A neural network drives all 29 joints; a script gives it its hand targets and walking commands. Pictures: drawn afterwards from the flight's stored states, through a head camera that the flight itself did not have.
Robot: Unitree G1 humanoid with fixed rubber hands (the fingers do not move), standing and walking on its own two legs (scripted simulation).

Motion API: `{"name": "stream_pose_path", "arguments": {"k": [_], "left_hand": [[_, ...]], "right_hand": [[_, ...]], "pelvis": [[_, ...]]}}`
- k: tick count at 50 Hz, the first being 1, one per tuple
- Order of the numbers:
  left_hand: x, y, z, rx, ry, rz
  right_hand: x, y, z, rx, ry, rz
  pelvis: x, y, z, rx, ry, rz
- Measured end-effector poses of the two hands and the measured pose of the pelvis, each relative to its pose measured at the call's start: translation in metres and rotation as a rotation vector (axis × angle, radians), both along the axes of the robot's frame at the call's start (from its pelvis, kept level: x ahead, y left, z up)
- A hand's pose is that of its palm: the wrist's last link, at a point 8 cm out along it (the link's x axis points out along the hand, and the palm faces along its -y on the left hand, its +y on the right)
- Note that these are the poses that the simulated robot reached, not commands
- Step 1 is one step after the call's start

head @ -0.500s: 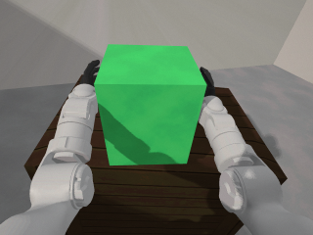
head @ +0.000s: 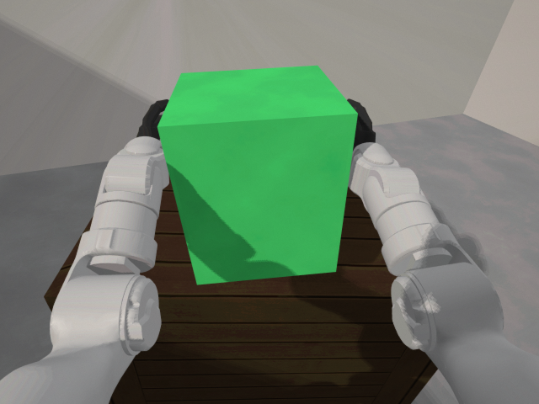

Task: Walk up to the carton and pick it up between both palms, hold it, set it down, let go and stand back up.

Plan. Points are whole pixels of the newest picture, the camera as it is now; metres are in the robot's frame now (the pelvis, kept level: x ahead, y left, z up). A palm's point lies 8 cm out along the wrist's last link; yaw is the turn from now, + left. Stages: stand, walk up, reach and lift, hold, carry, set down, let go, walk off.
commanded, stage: reach and lift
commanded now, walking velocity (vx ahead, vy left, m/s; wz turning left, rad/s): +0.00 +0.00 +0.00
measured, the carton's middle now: (258, 172) +0.40 +0.00 +0.22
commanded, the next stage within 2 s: hold in 1.06 s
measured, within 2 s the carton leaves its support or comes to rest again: neither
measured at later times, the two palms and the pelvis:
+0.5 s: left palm (153, 144) +0.40 +0.15 +0.26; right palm (367, 144) +0.39 -0.15 +0.28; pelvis +0.01 +0.00 +0.00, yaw +0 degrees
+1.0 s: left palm (154, 132) +0.40 +0.15 +0.28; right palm (374, 133) +0.39 -0.15 +0.30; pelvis +0.02 +0.00 +0.00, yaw +0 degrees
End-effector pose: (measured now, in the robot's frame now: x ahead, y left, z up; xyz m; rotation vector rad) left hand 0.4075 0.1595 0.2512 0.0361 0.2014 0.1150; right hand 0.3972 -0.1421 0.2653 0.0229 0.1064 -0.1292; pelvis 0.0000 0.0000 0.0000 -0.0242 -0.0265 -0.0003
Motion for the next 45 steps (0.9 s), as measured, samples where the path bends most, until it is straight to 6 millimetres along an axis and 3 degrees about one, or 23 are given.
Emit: {"name": "stream_pose_path", "arguments": {"k": [18,26,45], "left_hand": [[-0.004,-0.007,-0.006,-0.026,0.041,-0.001],[-0.006,-0.006,0.012,-0.043,-0.009,0.005],[-0.007,-0.009,0.026,-0.04,-0.009,-0.011]], "right_hand": [[-0.002,-0.007,0.003,-0.004,0.056,0.003],[-0.006,-0.006,0.015,0.009,0.015,0.004],[-0.007,-0.009,0.029,0.011,0.026,0.001]], "pelvis": [[0.008,-0.002,0.0,-0.004,-0.004,0.003],[0.012,-0.002,-0.001,-0.008,0.003,0.001],[0.017,-0.003,0.0,-0.007,-0.01,-0.001]]}}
